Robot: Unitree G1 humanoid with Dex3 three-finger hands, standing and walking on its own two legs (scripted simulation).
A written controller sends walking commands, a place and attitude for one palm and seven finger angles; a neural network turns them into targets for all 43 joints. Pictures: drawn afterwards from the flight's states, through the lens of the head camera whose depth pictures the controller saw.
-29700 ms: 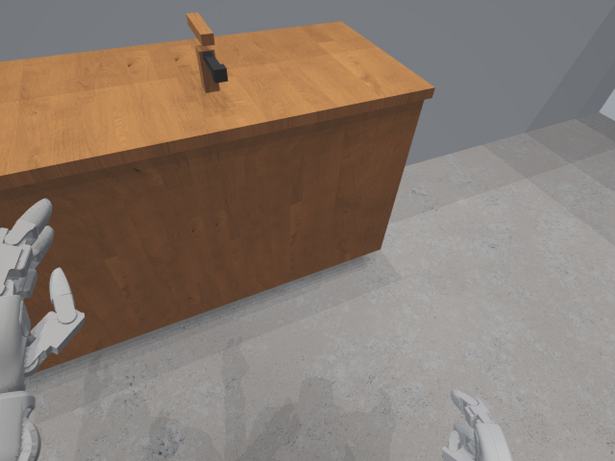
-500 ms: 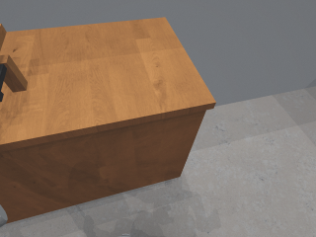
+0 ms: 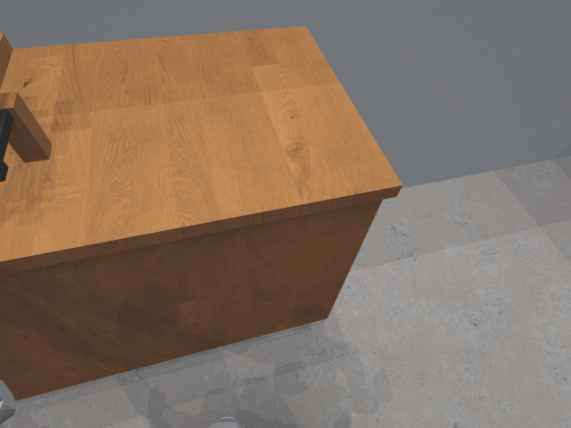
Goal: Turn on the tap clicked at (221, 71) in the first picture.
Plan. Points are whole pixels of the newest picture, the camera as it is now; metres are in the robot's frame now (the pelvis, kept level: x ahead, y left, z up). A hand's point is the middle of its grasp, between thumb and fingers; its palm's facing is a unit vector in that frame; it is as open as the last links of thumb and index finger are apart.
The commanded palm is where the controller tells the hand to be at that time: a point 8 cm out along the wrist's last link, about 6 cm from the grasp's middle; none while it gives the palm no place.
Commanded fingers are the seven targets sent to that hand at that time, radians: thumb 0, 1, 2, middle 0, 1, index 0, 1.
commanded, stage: reach beside the lever's end, fingers flat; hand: left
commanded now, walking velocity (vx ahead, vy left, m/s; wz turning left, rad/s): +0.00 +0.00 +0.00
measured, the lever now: out of the picture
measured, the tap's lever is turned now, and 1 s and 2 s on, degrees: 0 1 25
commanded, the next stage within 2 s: push the lever round in 0.14 s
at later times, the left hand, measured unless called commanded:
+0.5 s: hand out of the picture +0.36 +0.39 +0.13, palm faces +0.50 -0.87 -0.03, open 7.8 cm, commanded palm +0.31 +0.43 +0.13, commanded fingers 0.00 0.90 0.90 -0.15 -0.15 -0.15 -0.15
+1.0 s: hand out of the picture +0.36 +0.38 +0.12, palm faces +0.54 -0.84 -0.05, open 7.8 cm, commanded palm +0.32 +0.41 +0.13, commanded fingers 0.00 0.90 0.90 -0.15 -0.15 -0.15 -0.15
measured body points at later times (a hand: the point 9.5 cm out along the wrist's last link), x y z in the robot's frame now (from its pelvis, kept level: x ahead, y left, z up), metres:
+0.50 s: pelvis +0.00 -0.01 +0.00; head +0.05 +0.01 +0.45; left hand +0.33 +0.44 +0.13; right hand +0.08 -0.28 -0.10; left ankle +0.02 +0.11 -0.71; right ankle -0.02 -0.12 -0.71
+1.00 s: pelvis -0.01 -0.01 +0.00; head +0.04 +0.00 +0.45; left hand +0.32 +0.42 +0.13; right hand +0.08 -0.29 -0.11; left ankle +0.02 +0.11 -0.71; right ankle -0.02 -0.12 -0.71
